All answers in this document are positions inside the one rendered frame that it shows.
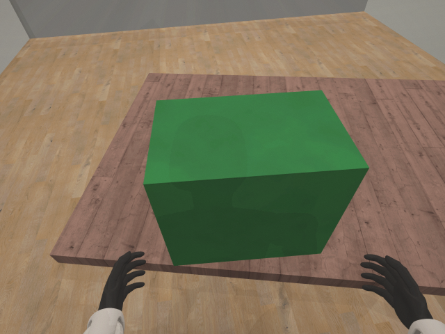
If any table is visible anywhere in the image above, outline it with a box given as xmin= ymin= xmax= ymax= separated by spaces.
xmin=50 ymin=73 xmax=445 ymax=296

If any right robot forearm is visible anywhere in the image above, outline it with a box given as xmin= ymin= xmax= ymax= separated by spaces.
xmin=408 ymin=319 xmax=445 ymax=334

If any left robot forearm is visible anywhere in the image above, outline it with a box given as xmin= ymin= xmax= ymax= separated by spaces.
xmin=83 ymin=308 xmax=125 ymax=334

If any carton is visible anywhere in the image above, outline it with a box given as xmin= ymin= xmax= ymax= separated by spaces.
xmin=143 ymin=90 xmax=369 ymax=266

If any left robot hand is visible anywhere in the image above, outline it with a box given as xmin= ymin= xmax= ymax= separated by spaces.
xmin=98 ymin=251 xmax=146 ymax=311

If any right robot hand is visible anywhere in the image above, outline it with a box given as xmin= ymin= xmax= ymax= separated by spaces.
xmin=360 ymin=254 xmax=433 ymax=329

